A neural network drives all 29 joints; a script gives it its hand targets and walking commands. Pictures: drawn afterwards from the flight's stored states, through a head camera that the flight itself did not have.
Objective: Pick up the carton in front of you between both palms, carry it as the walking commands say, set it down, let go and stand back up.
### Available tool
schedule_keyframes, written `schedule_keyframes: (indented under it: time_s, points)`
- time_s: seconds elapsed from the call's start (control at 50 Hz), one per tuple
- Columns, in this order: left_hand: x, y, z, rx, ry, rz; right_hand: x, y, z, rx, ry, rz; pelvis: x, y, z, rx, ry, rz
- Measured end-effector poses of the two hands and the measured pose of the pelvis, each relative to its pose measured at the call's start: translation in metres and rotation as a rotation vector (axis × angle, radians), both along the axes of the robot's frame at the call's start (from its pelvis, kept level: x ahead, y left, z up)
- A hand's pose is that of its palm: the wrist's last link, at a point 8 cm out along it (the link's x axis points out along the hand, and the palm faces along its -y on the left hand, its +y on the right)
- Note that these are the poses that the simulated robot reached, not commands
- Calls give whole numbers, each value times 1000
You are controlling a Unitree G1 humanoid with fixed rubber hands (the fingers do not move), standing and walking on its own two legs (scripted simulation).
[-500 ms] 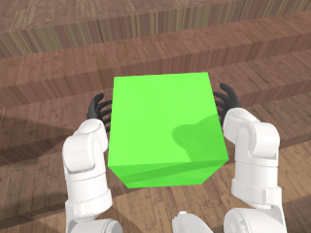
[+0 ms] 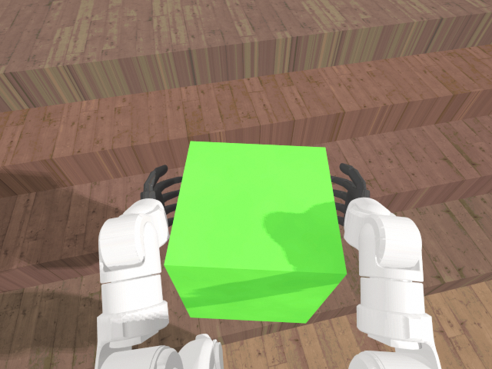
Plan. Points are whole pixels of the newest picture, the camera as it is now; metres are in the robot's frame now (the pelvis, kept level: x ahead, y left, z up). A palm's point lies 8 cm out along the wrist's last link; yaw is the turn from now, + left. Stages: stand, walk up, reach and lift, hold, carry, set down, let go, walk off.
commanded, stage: carry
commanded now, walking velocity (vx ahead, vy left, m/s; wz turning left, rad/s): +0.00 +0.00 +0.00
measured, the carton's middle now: (252, 239) +0.33 -0.03 +0.01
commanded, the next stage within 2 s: none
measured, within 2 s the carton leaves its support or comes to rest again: neither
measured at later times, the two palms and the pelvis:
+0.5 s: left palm (104, 120) +0.40 +0.15 +0.23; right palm (346, 95) +0.41 -0.15 +0.23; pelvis +0.08 -0.01 +0.09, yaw +1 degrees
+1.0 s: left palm (106, 114) +0.42 +0.15 +0.22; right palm (334, 87) +0.44 -0.15 +0.22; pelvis +0.10 -0.01 +0.09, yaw +2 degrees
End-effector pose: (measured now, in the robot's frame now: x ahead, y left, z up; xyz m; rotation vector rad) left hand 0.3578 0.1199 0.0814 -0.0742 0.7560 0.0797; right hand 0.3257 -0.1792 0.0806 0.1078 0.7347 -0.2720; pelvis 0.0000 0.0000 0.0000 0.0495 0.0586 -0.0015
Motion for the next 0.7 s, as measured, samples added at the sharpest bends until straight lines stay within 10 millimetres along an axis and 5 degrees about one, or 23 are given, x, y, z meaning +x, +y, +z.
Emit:
schedule_keyframes:
  time_s: [0.2, 0.38, 0.52, 0.7]
  points:
    - [24, 9, 70, 39, -58, 12, 35, 10, 70, 1, -49, 15, 38, 11, 75, -47, 32, -28]
    - [32, 26, 126, 66, -163, 84, 71, 25, 130, -35, -155, 133, 71, -8, 83, -50, -18, -4]
    - [44, 26, 147, 67, -118, 88, 85, 26, 147, -26, -110, 148, 86, -13, 89, -49, -21, 21]
    - [56, 24, 141, 63, -77, 94, 99, 24, 141, -12, -70, 142, 92, -15, 91, -47, -22, 32]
